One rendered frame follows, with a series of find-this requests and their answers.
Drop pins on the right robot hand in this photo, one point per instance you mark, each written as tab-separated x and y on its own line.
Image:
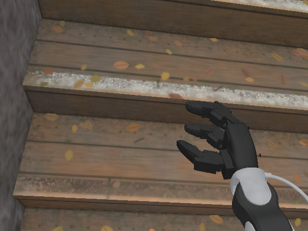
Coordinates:
235	145

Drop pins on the right robot forearm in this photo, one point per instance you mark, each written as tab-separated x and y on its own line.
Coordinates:
255	202

